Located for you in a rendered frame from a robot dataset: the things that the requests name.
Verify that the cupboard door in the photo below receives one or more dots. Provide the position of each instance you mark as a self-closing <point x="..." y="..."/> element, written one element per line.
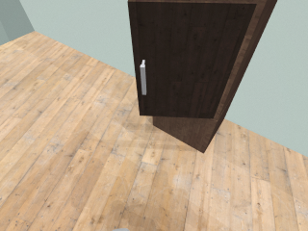
<point x="189" y="48"/>

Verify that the handle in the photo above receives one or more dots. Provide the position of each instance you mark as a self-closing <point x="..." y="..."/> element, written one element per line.
<point x="143" y="78"/>

